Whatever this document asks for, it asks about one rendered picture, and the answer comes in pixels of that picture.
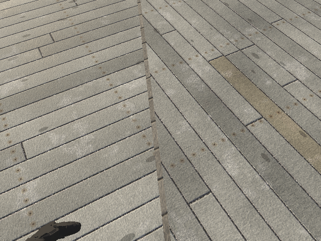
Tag robot left hand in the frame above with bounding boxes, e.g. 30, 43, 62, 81
25, 221, 81, 241

